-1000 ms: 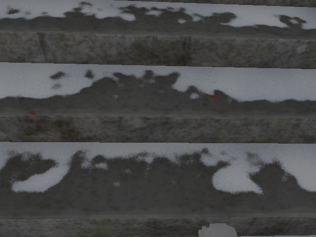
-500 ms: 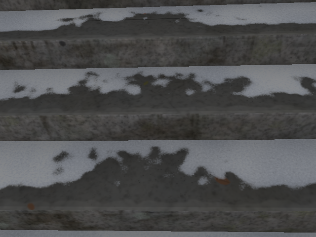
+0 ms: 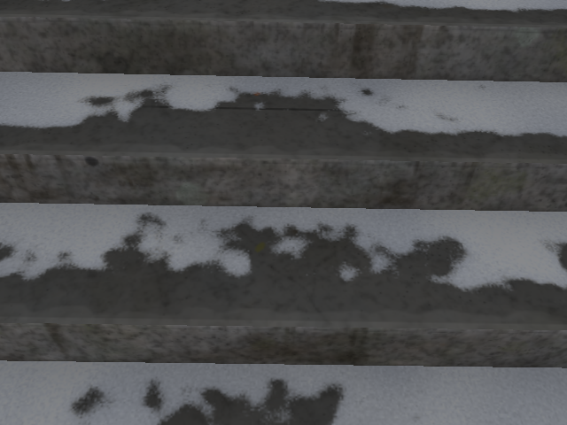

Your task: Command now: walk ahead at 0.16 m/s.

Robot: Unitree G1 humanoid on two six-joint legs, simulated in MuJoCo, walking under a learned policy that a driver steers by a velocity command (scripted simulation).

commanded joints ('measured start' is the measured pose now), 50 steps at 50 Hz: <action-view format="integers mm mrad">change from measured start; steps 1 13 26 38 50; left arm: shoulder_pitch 128 -72 -3 28 34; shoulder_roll -132 -97 0 -9 -8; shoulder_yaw -49 -36 10 21 27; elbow -38 16 130 158 150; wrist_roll -11 23 18 21 20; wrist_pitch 13 82 77 80 94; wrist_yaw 7 43 30 41 49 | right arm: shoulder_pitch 0 46 160 155 180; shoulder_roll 114 42 -5 1 11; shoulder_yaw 41 49 -2 -15 -22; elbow -2 11 101 151 185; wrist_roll -12 0 21 34 37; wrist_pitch -9 14 72 86 76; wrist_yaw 12 -86 -71 -91 -96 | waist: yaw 96 5 -43 -25 -16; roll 48 142 -7 24 31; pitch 39 -21 24 79 125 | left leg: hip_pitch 50 220 310 298 267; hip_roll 189 235 80 94 97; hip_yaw -214 -192 -123 -124 -126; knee -327 -392 -351 -372 -392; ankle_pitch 356 554 123 85 42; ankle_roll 17 88 -73 -96 -99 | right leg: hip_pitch -217 84 552 586 562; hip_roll -6 -180 -145 -129 -116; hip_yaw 53 -176 -135 -141 -140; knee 135 -744 -1421 -1473 -1517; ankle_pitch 68 102 309 230 35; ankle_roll -17 198 42 52 55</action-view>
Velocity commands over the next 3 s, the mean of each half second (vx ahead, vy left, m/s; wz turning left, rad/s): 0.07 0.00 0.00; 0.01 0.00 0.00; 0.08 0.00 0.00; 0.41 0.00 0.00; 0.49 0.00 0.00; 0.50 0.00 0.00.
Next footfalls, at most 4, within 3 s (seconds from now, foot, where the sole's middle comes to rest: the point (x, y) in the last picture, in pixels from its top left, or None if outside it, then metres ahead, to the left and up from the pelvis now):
0.34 right None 0.18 -0.15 -0.74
1.90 right None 0.44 -0.18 -0.59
2.50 left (270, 265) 0.77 0.06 -0.44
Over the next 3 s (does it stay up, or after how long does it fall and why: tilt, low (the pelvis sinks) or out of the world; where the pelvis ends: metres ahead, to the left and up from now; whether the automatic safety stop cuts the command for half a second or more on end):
stays up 0.85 -0.02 0.34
